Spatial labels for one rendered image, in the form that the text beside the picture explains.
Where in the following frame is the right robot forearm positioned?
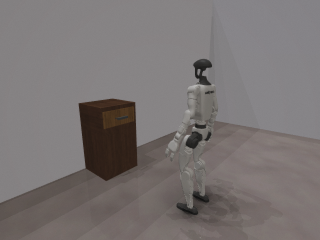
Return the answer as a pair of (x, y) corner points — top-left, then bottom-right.
(207, 109), (218, 129)

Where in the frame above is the drawer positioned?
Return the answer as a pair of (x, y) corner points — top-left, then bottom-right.
(102, 106), (135, 129)

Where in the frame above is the left robot forearm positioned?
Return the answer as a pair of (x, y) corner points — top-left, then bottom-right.
(173, 110), (191, 143)

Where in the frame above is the left robot shin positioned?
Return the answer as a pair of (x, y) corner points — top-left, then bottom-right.
(180, 171), (194, 209)

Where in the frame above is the cabinet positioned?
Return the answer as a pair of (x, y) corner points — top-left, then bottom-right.
(78, 98), (138, 181)

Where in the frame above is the right robot shin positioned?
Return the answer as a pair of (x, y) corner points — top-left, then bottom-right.
(194, 160), (206, 196)

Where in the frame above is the robot shin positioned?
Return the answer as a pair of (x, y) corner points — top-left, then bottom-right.
(180, 171), (194, 209)
(194, 160), (206, 196)

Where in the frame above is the handle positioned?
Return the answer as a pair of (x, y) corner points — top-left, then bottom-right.
(115, 115), (128, 120)

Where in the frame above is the left robot upper arm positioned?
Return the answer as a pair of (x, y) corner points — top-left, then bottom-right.
(187, 85), (200, 120)

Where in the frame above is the right robot upper arm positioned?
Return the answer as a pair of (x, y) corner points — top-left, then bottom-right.
(212, 84), (218, 112)

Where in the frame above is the robot right hand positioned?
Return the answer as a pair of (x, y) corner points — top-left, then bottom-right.
(208, 128), (214, 142)

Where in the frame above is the robot left hand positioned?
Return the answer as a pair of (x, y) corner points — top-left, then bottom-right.
(165, 139), (179, 162)

